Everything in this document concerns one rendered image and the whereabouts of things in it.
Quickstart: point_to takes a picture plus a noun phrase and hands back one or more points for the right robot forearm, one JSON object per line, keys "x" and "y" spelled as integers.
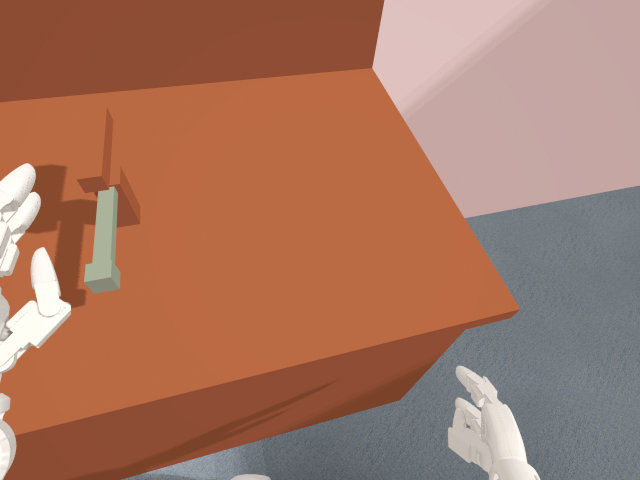
{"x": 512, "y": 469}

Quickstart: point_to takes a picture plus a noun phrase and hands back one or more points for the robot left hand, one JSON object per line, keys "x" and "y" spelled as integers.
{"x": 34, "y": 323}

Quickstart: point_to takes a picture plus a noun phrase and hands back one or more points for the tap lever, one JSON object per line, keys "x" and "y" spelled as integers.
{"x": 102, "y": 275}

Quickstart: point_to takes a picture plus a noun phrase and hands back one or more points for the robot right hand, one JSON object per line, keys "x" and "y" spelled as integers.
{"x": 493, "y": 433}

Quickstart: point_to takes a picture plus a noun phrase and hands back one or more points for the counter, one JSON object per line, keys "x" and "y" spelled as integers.
{"x": 288, "y": 255}

